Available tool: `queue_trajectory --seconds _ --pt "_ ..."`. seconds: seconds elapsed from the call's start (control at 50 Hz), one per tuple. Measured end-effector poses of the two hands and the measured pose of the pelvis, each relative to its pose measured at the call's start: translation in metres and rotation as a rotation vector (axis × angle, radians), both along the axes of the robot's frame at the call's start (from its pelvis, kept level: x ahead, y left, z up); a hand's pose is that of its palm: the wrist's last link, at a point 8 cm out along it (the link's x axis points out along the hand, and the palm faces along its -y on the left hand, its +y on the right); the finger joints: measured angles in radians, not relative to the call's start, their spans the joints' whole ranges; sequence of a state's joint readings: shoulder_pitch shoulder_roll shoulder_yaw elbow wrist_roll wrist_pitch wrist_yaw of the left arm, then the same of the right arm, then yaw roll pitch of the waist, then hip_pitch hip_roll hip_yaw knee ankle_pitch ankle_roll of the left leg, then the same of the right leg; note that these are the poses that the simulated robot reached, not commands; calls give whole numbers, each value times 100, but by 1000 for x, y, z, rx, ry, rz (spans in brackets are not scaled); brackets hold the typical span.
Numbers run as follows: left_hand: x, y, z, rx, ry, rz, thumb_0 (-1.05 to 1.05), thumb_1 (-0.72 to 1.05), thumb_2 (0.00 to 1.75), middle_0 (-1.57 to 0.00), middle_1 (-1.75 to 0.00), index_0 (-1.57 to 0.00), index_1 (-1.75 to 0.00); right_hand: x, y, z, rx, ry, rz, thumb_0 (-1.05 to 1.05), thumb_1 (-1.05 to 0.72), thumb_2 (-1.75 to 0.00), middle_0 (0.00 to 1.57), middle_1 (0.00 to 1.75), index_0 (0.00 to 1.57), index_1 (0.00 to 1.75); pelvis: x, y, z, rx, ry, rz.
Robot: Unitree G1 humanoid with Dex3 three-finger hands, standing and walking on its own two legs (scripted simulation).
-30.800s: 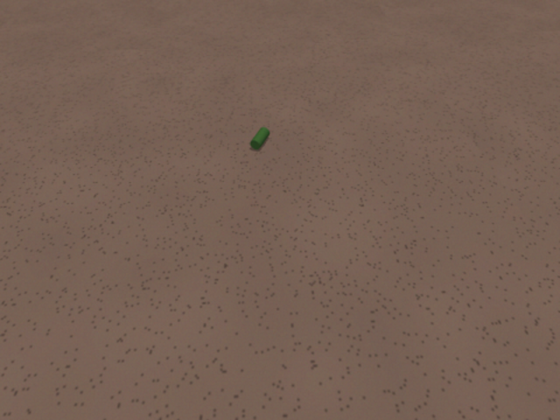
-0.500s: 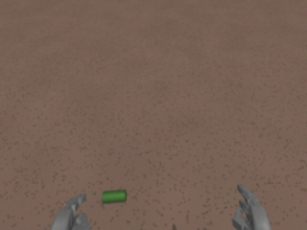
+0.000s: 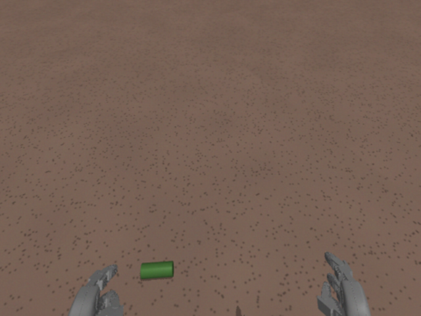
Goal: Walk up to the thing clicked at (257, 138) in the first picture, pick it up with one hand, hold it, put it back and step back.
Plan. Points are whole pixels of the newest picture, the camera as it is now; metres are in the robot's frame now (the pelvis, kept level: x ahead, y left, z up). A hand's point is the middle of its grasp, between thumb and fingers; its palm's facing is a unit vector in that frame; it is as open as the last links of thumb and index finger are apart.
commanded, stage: home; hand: left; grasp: from above
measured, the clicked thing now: (157, 269) +0.43 +0.24 -0.69
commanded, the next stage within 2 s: stand in 0.64 s
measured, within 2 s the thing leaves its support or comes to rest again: neither
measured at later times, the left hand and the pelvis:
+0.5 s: hand (119, 312) +0.16 +0.18 -0.05, palm faces +0.04 -0.98 -0.20, open 7.4 cm; pelvis +0.00 +0.00 +0.00, yaw +0 degrees
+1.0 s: hand out of the picture +0.12 +0.23 -0.10, palm faces +0.01 -0.94 -0.33, open 7.4 cm; pelvis -0.01 +0.00 +0.03, yaw +0 degrees
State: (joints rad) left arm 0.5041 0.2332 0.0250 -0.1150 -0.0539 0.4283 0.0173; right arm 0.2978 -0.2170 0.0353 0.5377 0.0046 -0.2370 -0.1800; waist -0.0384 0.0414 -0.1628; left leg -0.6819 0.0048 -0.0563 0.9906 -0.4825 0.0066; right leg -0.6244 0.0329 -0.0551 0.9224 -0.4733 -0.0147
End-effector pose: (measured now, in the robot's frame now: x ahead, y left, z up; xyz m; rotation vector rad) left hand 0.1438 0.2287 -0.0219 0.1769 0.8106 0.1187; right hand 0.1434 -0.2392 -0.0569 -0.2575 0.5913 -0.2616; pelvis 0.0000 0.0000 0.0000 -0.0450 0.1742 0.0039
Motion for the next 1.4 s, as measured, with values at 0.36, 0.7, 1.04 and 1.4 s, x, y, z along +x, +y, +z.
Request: queue_trajectory --seconds 0.36,0.7,1.04,1.4 --pt "-1 1 -2 -2 6 0 1 91 90 -20 -30 -20 -30 -2 1 -1 0 12 -4 1 -90 -90 20 30 20 30 0 2 -1 -2 5 2" --pt "-4 1 -1 2 7 1 1 91 90 -20 -30 -20 -30 -2 3 -1 9 3 0 1 -90 -90 20 30 20 30 -2 2 -1 -2 4 1" --pt "-47 48 -47 127 223 40 1 91 90 -20 -30 -20 -30 -52 -30 -16 12 483 40 1 -90 -90 20 30 20 30 -6 3 35 44 -166 -9" --pt "-112 58 -46 102 439 116 1 91 90 -20 -30 -20 -30 -85 -16 -11 65 606 -14 0 -90 -90 20 30 20 30 -10 12 60 44 -239 -6"
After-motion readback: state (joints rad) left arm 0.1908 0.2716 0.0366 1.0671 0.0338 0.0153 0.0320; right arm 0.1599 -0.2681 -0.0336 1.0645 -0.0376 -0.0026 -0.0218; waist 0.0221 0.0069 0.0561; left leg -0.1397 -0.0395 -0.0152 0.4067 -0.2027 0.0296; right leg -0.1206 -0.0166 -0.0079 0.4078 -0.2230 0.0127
